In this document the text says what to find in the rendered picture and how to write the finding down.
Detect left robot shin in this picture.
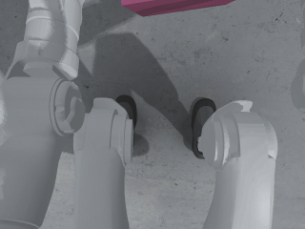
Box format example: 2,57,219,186
73,97,130,155

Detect right robot thigh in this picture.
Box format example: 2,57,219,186
202,111,276,229

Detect carton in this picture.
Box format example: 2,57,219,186
121,0,235,17

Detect robot left forearm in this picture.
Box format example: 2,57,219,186
0,0,85,88

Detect robot right upper arm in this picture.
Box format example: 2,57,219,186
291,58,305,113

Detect robot left upper arm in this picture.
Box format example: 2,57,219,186
0,76,86,229

